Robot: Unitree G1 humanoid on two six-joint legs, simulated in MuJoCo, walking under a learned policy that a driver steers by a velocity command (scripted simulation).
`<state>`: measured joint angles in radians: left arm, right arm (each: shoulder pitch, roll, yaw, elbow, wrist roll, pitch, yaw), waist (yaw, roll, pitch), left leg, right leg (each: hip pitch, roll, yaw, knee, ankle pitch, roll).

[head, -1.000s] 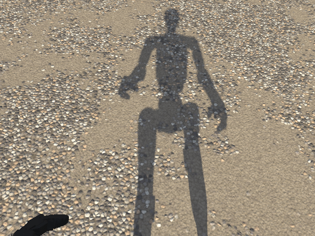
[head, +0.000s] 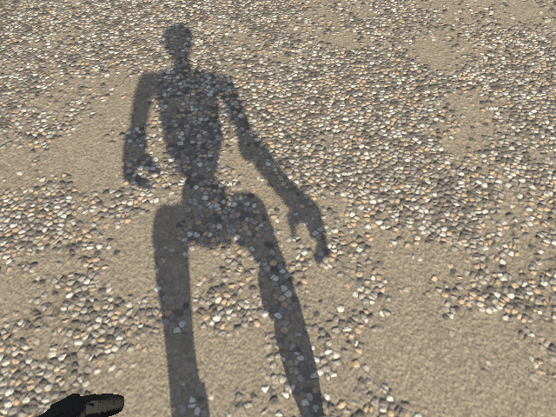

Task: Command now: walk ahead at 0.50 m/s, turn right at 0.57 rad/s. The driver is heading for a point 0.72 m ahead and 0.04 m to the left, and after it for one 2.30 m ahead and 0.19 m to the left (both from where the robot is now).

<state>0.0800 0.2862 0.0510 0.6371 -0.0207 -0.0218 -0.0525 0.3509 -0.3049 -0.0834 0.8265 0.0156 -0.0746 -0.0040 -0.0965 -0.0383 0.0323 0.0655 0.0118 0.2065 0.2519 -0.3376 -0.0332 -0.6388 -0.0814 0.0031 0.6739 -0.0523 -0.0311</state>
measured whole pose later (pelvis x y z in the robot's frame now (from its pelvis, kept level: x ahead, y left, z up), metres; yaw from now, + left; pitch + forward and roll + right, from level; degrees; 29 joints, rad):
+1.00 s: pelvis +0.58 -0.02 +0.01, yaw +13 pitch +2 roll +0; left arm 0.06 0.29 0.03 0.67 0.01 -0.09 -0.01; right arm 0.33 -0.30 -0.06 0.71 0.02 -0.04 -0.01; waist -0.07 -0.03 0.03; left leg -0.14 -0.12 -0.17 0.39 -0.27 0.07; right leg -0.62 -0.05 0.12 0.58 0.02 0.07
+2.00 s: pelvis +1.08 +0.10 +0.00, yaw +4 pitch +2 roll +3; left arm 0.08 0.28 0.05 0.66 -0.02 -0.02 -0.05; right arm 0.33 -0.30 -0.09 0.83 0.02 -0.07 -0.01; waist -0.09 -0.03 0.04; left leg 0.09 0.02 0.24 0.26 -0.36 -0.05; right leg -0.61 -0.08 -0.01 0.66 -0.08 -0.04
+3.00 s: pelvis +1.28 +0.13 +0.00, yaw +5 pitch +2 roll +0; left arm 0.20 0.30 0.08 0.72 -0.01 0.03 0.04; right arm 0.12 -0.30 -0.07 0.64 0.03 0.05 0.02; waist 0.04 0.00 0.06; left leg -0.45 0.02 0.02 0.81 -0.40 -0.05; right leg -0.20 -0.05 -0.10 0.50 -0.34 0.00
